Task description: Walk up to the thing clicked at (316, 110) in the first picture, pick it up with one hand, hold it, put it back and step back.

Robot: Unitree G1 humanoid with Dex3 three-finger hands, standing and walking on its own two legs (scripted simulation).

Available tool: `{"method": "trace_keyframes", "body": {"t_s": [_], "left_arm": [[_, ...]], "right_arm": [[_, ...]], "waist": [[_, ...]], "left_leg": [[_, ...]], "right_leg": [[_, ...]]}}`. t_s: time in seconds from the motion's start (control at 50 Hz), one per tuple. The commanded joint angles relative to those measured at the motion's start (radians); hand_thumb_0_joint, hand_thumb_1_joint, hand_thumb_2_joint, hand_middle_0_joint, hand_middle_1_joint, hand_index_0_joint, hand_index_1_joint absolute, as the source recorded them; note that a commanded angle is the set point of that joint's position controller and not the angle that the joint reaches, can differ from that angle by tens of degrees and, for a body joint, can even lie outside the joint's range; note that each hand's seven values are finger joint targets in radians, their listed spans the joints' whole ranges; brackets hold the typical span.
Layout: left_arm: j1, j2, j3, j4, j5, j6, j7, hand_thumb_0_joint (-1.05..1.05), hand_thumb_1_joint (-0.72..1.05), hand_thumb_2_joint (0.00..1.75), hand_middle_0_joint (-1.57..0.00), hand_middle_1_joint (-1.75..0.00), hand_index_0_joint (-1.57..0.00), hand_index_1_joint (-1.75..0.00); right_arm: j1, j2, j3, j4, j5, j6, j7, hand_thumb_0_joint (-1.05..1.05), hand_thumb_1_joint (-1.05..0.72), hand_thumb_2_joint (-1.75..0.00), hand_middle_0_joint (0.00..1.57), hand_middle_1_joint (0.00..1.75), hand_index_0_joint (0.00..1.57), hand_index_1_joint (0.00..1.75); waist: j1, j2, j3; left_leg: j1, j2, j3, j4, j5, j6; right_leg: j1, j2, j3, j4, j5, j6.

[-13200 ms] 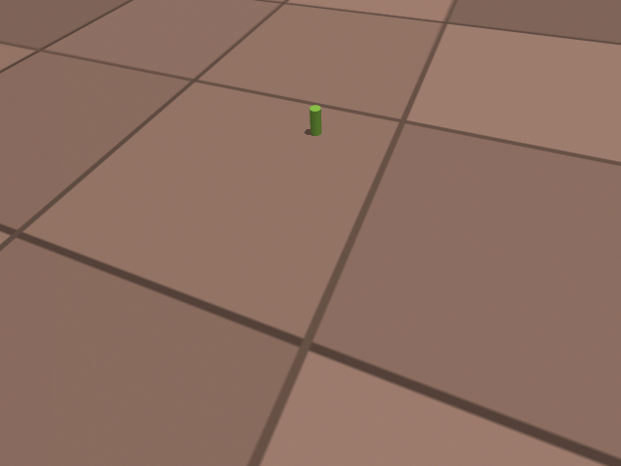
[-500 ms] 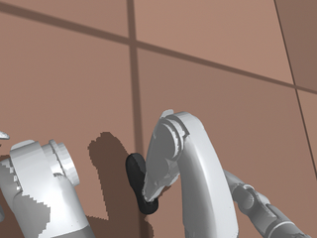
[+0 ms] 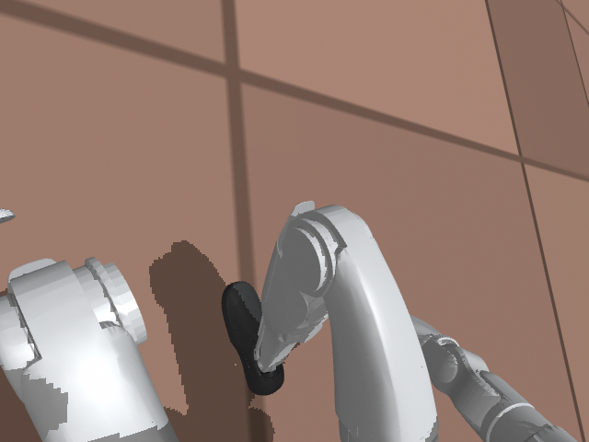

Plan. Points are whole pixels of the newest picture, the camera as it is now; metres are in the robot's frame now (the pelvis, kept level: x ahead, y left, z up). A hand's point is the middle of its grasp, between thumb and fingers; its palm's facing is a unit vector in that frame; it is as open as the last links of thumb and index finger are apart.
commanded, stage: close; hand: left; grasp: from the side
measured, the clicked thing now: out of the picture +0.47 +0.30 -0.21
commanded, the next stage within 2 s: settle in 0.48 s
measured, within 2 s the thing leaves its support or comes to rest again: leaves its support in 0.88 s
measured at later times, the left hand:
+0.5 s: hand out of the picture +0.44 +0.30 -0.18, palm faces +0.33 -0.94 -0.03, open 9.0 cm
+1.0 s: hand out of the picture +0.45 +0.30 -0.16, palm faces +0.31 -0.95 +0.00, open 9.4 cm
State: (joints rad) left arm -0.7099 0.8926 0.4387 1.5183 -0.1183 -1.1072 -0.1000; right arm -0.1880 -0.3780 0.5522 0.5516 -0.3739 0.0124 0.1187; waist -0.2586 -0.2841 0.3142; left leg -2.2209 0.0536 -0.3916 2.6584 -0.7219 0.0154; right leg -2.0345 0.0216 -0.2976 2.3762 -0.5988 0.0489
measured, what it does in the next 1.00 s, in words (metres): stands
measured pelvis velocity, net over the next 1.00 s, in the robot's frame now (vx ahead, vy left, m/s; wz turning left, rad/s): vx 0.00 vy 0.00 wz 0.00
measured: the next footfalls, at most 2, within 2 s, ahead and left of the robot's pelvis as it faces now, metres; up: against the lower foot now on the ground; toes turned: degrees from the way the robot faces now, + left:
none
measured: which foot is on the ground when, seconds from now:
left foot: down 0.00-1.00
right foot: down 0.00-1.00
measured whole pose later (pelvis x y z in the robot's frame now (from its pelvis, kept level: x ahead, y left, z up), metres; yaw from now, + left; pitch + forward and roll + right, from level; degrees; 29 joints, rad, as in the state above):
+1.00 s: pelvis +0.00 +0.00 +0.01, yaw +0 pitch +14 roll -19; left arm -0.76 0.90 0.42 1.40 -0.08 -1.02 -0.07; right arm -0.18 -0.36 0.53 0.57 -0.36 0.05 0.11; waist -0.26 -0.28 0.31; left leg -2.22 0.05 -0.39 2.63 -0.73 0.01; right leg -2.03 0.02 -0.30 2.34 -0.60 0.05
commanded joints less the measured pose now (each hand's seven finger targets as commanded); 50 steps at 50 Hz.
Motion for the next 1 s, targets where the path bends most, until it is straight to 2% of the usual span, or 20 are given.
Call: {"method": "trace_keyframes", "body": {"t_s": [0.0, 0.1, 0.12, 0.22, 0.24, 0.26, 0.28, 0.3, 0.34, 0.38, 0.4, 0.42, 0.46, 0.58, 0.62, 0.72, 0.74, 0.76, 0.84, 0.98], "left_arm": [[-0.241, 0.111, -0.011, -0.126, 0.012, -0.08, 0.007, 0.0, -0.03, 0.4, -0.39, -0.35, -0.38, -0.36], [-0.25, 0.119, -0.003, -0.116, 0.011, -0.075, 0.022, 0.0, 0.09, 0.5, -0.49, -0.45, -0.48, -0.45], [-0.246, 0.121, -0.003, -0.117, 0.009, -0.074, 0.024, 0.0, 0.14, 0.52, -0.52, -0.48, -0.51, -0.48], [-0.252, 0.141, -0.005, -0.11, 0.021, -0.071, 0.032, 0.0, 0.32, 0.67, -0.66, -0.63, -0.66, -0.63], [-0.265, 0.14, -0.016, -0.099, 0.024, -0.071, 0.035, 0.0, 0.34, 0.69, -0.69, -0.66, -0.68, -0.65], [-0.266, 0.135, -0.01, -0.101, 0.021, -0.072, 0.037, 0.0, 0.39, 0.72, -0.72, -0.69, -0.72, -0.69], [-0.26, 0.146, -0.006, -0.102, 0.023, -0.071, 0.042, 0.0, 0.43, 0.76, -0.75, -0.72, -0.74, -0.72], [-0.268, 0.139, -0.01, -0.102, 0.023, -0.073, 0.042, 0.0, 0.47, 0.78, -0.77, -0.74, -0.76, -0.74], [-0.27, 0.153, 0.0, -0.101, 0.025, -0.073, 0.046, 0.0, 0.52, 0.82, -0.82, -0.78, -0.81, -0.78], [-0.267, 0.138, -0.018, -0.088, 0.034, -0.064, 0.044, 0.0, 0.49, 0.93, -0.94, -0.93, -0.93, -0.93], [-0.28, 0.146, -0.02, -0.095, 0.034, -0.065, 0.045, 0.0, 0.47, 0.96, -0.98, -0.97, -0.97, -0.98], [-0.281, 0.134, -0.021, -0.094, 0.031, -0.067, 0.045, 0.0, 0.48, 1.01, -1.01, -1.02, -1.01, -1.02], [-0.287, 0.135, -0.027, -0.095, 0.029, -0.068, 0.044, 0.0, 0.51, 1.06, -1.08, -1.09, -1.08, -1.09], [-0.298, 0.143, -0.027, -0.093, 0.028, -0.068, 0.049, 0.0, 0.46, 1.2, -1.19, -1.26, -1.18, -1.27], [-0.305, 0.141, -0.024, -0.099, 0.029, -0.069, 0.049, 0.0, 0.51, 1.26, -1.23, -1.31, -1.22, -1.32], [-0.325, 0.159, -0.028, -0.142, 0.026, -0.071, 0.041, 0.0, 0.48, 1.31, -1.3, -1.39, -1.29, -1.41], [-0.319, 0.153, -0.021, -0.146, 0.023, -0.066, 0.04, 0.0, 0.47, 1.33, -1.31, -1.41, -1.31, -1.42], [-0.342, 0.17, -0.023, -0.174, 0.022, -0.068, 0.04, 0.0, 0.46, 1.31, -1.31, -1.4, -1.31, -1.41], [-0.346, 0.171, -0.01, -0.224, 0.028, -0.048, 0.037, 0.0, 0.39, 1.35, -1.35, -1.45, -1.35, -1.47], [-0.297, 0.16, 0.015, -0.383, 0.034, 0.028, 0.018, 0.0, 0.31, 1.39, -1.42, -1.52, -1.41, -1.54]], "right_arm": [[0.03, -0.366, -0.119, -0.001, -0.001, 0.012, -0.014, 0.0, -0.89, -0.9, 0.2, 0.3, 0.2, 0.3], [0.03, -0.368, -0.115, 0.0, -0.003, 0.017, -0.016, 0.0, -0.89, -0.9, 0.2, 0.3, 0.2, 0.3], [0.039, -0.368, -0.113, 0.003, -0.006, 0.019, -0.015, 0.0, -0.88, -0.9, 0.2, 0.3, 0.2, 0.3], [0.038, -0.362, -0.107, 0.004, -0.006, 0.025, -0.017, 0.0, -0.87, -0.89, 0.2, 0.3, 0.2, 0.3], [0.037, -0.362, -0.104, 0.005, -0.007, 0.027, -0.014, 0.0, -0.87, -0.89, 0.2, 0.3, 0.2, 0.3], [0.037, -0.364, -0.102, 0.005, -0.008, 0.027, -0.016, 0.0, -0.87, -0.89, 0.2, 0.3, 0.2, 0.3], [0.035, -0.361, -0.102, 0.005, -0.007, 0.027, -0.016, 0.0, -0.87, -0.89, 0.2, 0.3, 0.2, 0.3], [0.035, -0.362, -0.1, 0.008, -0.009, 0.028, -0.016, 0.0, -0.87, -0.89, 0.2, 0.3, 0.2, 0.3], [0.03, -0.363, -0.1, 0.004, -0.01, 0.032, -0.018, 0.0, -0.87, -0.89, 0.2, 0.3, 0.2, 0.3], [0.029, -0.361, -0.102, 0.011, -0.011, 0.035, -0.019, 0.0, -0.87, -0.89, 0.2, 0.3, 0.2, 0.3], [0.024, -0.36, -0.101, 0.006, -0.01, 0.035, -0.018, 0.0, -0.88, -0.89, 0.2, 0.3, 0.2, 0.3], [0.021, -0.364, -0.103, 0.008, -0.009, 0.033, -0.019, 0.0, -0.88, -0.89, 0.2, 0.3, 0.2, 0.3], [0.022, -0.363, -0.1, 0.008, -0.009, 0.032, -0.019, 0.0, -0.88, -0.89, 0.2, 0.3, 0.2, 0.3], [0.026, -0.363, -0.099, 0.012, -0.008, 0.032, -0.018, 0.0, -0.9, -0.9, 0.2, 0.3, 0.2, 0.3], [0.02, -0.362, -0.099, 0.013, -0.007, 0.032, -0.02, 0.0, -0.9, -0.9, 0.2, 0.3, 0.2, 0.3], [0.028, -0.36, -0.099, 0.018, -0.006, 0.032, -0.02, 0.0, -0.9, -0.9, 0.2, 0.3, 0.2, 0.3], [0.04, -0.36, -0.102, 0.022, -0.007, 0.032, -0.021, 0.0, -0.91, -0.9, 0.2, 0.3, 0.2, 0.3], [0.038, -0.358, -0.102, 0.022, -0.005, 0.032, -0.02, 0.0, -0.9, -0.9, 0.2, 0.3, 0.2, 0.3], [0.049, -0.356, -0.119, 0.024, -0.001, 0.036, -0.019, 0.0, -0.91, -0.9, 0.2, 0.3, 0.2, 0.3], [0.098, -0.346, -0.173, 0.016, 0.026, 0.053, -0.019, 0.0, -0.91, -0.9, 0.2, 0.3, 0.2, 0.3]], "waist": [[-0.159, 0.586, -0.516], [-0.16, 0.587, -0.512], [-0.162, 0.587, -0.535], [-0.159, 0.583, -0.529], [-0.166, 0.587, -0.52], [-0.174, 0.581, -0.52], [-0.163, 0.583, -0.522], [-0.172, 0.585, -0.529], [-0.169, 0.59, -0.525], [-0.173, 0.593, -0.51], [-0.173, 0.582, -0.505], [-0.183, 0.579, -0.502], [-0.182, 0.581, -0.507], [-0.183, 0.585, -0.518], [-0.181, 0.589, -0.504], [-0.177, 0.608, -0.537], [-0.178, 0.616, -0.56], [-0.169, 0.63, -0.556], [-0.16, 0.667, -0.583], [-0.105, 0.73, -0.673]], "left_leg": [[0.411, 0.044, 0.068, -0.357, 0.115, -0.046], [0.422, 0.047, 0.063, -0.357, 0.14, -0.047], [0.438, 0.048, 0.062, -0.351, 0.163, -0.047], [0.421, 0.047, 0.071, -0.347, 0.161, -0.044], [0.409, 0.045, 0.072, -0.349, 0.145, -0.043], [0.412, 0.046, 0.064, -0.348, 0.151, -0.043], [0.415, 0.046, 0.07, -0.347, 0.155, -0.042], [0.43, 0.048, 0.063, -0.349, 0.177, -0.045], [0.43, 0.05, 0.061, -0.351, 0.181, -0.045], [0.429, 0.051, 0.063, -0.355, 0.17, -0.045], [0.405, 0.047, 0.068, -0.355, 0.136, -0.04], [0.41, 0.049, 0.061, -0.357, 0.132, -0.042], [0.411, 0.047, 0.059, -0.359, 0.125, -0.042], [0.422, 0.047, 0.058, -0.359, 0.137, -0.042], [0.422, 0.049, 0.055, -0.367, 0.144, -0.044], [0.433, 0.048, 0.068, -0.352, 0.165, -0.041], [0.461, 0.05, 0.067, -0.351, 0.197, -0.044], [0.447, 0.047, 0.072, -0.354, 0.184, -0.044], [0.488, 0.054, 0.069, -0.369, 0.201, -0.052], [0.544, 0.054, 0.084, -0.406, 0.247, -0.061]], "right_leg": [[0.218, 0.064, -0.063, -0.155, 0.156, -0.049], [0.22, 0.064, -0.063, -0.157, 0.175, -0.048], [0.237, 0.067, -0.064, -0.159, 0.191, -0.047], [0.247, 0.071, -0.062, -0.168, 0.19, -0.048], [0.247, 0.071, -0.063, -0.171, 0.179, -0.049], [0.248, 0.071, -0.067, -0.17, 0.186, -0.046], [0.251, 0.072, -0.064, -0.172, 0.188, -0.048], [0.255, 0.07, -0.066, -0.171, 0.204, -0.046], [0.248, 0.071, -0.065, -0.167, 0.203, -0.048], [0.241, 0.071, -0.064, -0.172, 0.197, -0.048], [0.238, 0.073, -0.064, -0.18, 0.172, -0.05], [0.233, 0.072, -0.069, -0.179, 0.174, -0.048], [0.237, 0.072, -0.07, -0.178, 0.17, -0.047], [0.246, 0.074, -0.068, -0.183, 0.177, -0.049], [0.236, 0.072, -0.069, -0.179, 0.181, -0.049], [0.258, 0.074, -0.061, -0.184, 0.199, -0.049], [0.268, 0.073, -0.06, -0.182, 0.22, -0.049], [0.266, 0.072, -0.056, -0.182, 0.209, -0.052], [0.253, 0.068, -0.055, -0.172, 0.211, -0.053], [0.232, 0.056, -0.038, -0.162, 0.218, -0.061]]}}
